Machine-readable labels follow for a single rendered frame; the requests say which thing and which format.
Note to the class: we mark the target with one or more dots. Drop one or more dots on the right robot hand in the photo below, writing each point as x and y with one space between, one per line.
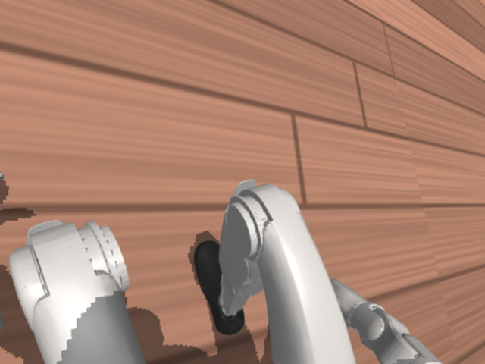
348 300

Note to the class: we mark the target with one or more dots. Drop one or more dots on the right robot arm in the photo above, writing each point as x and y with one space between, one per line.
388 338

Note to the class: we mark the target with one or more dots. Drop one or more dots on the right robot foot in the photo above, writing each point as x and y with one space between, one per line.
208 270

